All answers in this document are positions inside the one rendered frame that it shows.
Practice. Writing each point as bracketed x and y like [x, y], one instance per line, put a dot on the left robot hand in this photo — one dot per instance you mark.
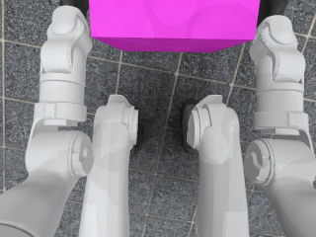
[82, 5]

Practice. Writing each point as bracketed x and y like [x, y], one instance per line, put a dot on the right robot hand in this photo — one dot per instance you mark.
[269, 8]

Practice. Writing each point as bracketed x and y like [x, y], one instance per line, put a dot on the robot left forearm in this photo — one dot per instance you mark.
[62, 74]

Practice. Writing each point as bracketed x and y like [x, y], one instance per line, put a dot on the robot right forearm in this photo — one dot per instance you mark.
[279, 72]

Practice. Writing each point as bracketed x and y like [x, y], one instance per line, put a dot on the right robot thigh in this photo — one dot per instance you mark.
[222, 209]

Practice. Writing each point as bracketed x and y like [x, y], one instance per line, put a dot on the left robot upper arm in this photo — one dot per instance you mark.
[56, 160]

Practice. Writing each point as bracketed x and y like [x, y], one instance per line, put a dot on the right robot upper arm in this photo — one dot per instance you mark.
[285, 171]

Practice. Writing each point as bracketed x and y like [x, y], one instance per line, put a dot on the robot left foot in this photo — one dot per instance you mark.
[132, 151]

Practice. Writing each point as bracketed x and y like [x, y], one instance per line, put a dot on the carton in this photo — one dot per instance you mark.
[173, 25]

